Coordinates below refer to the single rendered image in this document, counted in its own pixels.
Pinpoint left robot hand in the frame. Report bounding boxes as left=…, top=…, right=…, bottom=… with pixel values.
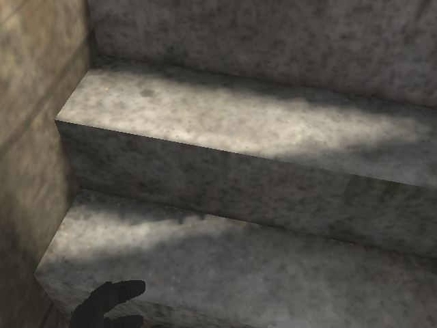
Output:
left=68, top=280, right=163, bottom=328

